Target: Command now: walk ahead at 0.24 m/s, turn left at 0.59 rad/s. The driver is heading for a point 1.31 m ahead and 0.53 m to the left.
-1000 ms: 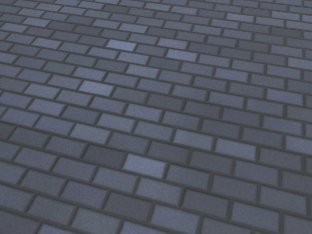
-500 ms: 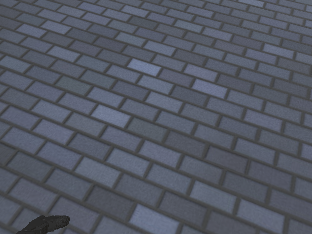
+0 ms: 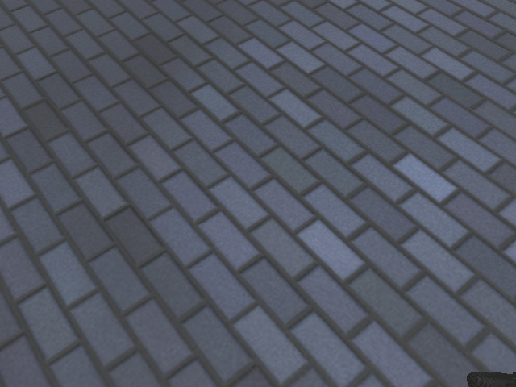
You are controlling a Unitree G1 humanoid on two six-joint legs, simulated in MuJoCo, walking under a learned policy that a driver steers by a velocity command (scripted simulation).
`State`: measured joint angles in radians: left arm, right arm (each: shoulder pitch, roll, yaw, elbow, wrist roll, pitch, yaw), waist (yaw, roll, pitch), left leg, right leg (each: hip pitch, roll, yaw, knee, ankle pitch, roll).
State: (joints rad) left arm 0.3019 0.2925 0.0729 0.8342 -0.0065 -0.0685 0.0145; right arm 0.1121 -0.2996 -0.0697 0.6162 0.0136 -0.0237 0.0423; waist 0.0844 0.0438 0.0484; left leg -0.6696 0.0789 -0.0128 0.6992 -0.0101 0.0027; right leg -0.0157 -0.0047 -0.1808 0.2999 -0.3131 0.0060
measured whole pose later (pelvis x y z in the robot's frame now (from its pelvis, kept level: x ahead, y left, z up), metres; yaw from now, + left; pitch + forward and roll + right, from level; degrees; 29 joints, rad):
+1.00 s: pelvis +0.12 +0.01 -0.01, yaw +34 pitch +2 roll +0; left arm 0.17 0.32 0.07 0.74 0.00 0.02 0.01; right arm 0.16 -0.28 -0.06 0.59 -0.01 0.05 0.00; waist 0.03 -0.04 0.04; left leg -0.29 -0.02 0.00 0.54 -0.28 0.03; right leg -0.40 -0.10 -0.06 0.81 -0.50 0.07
